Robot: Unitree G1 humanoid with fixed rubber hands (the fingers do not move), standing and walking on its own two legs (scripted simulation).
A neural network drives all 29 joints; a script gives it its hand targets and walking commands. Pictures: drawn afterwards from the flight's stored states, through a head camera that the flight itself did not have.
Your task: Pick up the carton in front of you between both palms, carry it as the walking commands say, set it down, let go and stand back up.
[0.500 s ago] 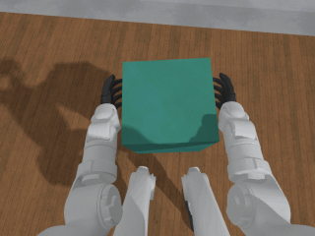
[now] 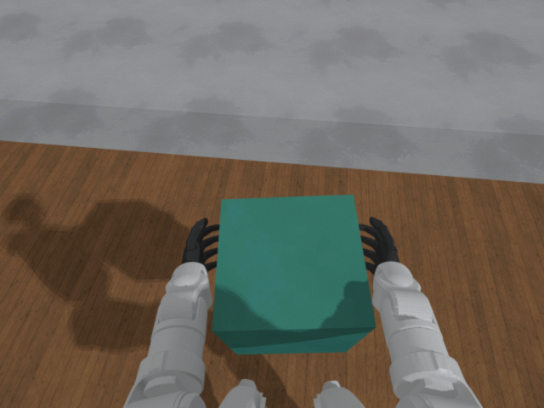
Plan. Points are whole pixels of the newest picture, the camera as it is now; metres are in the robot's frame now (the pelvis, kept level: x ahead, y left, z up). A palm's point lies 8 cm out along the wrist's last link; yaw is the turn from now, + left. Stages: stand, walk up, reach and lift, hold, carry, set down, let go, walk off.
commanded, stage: reach and lift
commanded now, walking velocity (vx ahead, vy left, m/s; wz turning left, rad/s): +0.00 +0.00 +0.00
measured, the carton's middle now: (289, 282) +0.33 +0.00 -0.10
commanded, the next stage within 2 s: hold in 1.38 s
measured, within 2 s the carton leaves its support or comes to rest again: neither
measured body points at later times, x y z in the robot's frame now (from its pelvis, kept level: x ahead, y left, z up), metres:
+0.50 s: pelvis +0.02 +0.00 +0.07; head -0.02 +0.00 +0.51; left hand +0.32 +0.15 +0.08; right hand +0.32 -0.15 +0.08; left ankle +0.03 +0.13 -0.67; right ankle +0.03 -0.13 -0.67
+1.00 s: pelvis +0.02 +0.00 +0.07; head -0.01 +0.00 +0.52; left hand +0.32 +0.15 +0.09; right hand +0.32 -0.15 +0.09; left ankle +0.03 +0.13 -0.67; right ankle +0.03 -0.13 -0.67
